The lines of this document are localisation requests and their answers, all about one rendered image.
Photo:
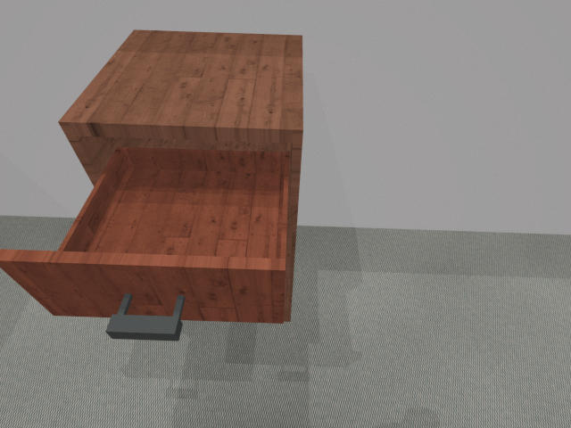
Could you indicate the cabinet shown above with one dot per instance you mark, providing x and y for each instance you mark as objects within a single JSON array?
[{"x": 201, "y": 91}]

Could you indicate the handle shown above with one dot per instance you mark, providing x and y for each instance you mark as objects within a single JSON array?
[{"x": 135, "y": 327}]

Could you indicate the drawer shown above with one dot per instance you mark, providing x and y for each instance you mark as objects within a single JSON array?
[{"x": 207, "y": 224}]

